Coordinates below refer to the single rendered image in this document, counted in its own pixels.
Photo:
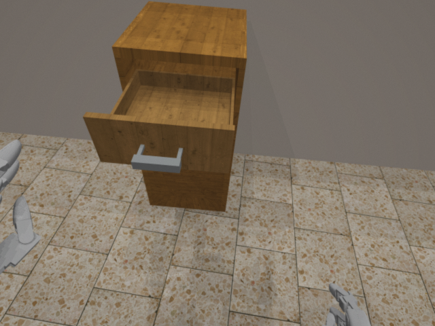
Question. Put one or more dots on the handle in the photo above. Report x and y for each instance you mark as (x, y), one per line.
(156, 163)

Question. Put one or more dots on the right robot hand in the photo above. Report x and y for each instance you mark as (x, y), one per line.
(353, 316)

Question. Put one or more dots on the drawer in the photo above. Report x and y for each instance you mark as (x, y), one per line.
(166, 111)

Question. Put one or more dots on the cabinet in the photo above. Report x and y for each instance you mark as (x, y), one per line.
(191, 39)

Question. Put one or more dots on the left robot hand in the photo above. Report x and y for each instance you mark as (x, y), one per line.
(16, 246)

